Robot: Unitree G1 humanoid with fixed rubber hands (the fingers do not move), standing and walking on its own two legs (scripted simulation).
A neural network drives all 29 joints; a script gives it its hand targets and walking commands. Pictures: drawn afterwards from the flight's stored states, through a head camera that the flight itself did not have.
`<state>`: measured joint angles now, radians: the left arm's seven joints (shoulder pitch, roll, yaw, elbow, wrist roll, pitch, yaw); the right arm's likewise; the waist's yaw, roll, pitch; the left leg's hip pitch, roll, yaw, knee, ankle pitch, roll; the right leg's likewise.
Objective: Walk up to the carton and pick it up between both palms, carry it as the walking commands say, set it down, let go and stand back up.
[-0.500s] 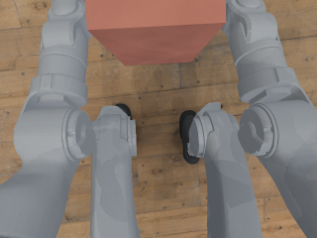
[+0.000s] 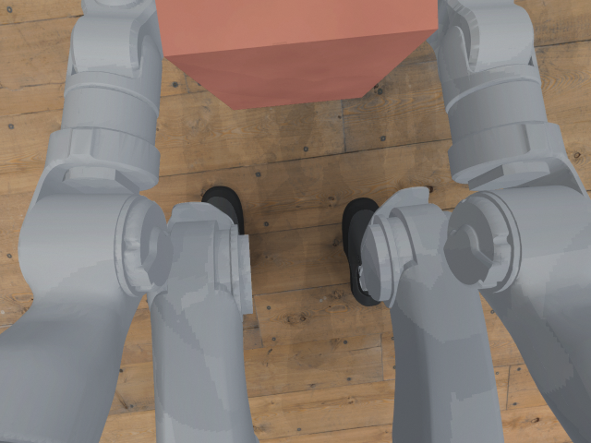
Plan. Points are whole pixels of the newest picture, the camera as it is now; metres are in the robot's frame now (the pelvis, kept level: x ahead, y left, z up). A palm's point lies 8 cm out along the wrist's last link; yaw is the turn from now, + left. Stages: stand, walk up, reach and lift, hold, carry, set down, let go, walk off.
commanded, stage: set down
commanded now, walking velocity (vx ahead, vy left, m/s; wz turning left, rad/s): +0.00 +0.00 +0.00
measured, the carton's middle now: out of the picture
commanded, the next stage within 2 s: none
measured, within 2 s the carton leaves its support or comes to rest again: rests again in 1.72 s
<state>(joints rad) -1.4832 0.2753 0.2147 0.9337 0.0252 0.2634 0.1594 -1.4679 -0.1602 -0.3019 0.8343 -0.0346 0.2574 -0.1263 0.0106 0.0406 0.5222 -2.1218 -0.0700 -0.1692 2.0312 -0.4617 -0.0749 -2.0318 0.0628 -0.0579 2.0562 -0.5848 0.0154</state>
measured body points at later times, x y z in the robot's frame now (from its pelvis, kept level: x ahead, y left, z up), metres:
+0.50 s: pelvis +0.00 +0.00 -0.01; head +0.38 +0.03 +0.22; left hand +0.56 +0.18 -0.20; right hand +0.56 -0.12 -0.19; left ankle +0.14 +0.15 -0.38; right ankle +0.12 -0.11 -0.38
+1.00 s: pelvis +0.00 +0.00 -0.02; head +0.38 +0.02 +0.22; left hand +0.56 +0.18 -0.21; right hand +0.57 -0.12 -0.19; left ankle +0.14 +0.15 -0.38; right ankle +0.12 -0.11 -0.38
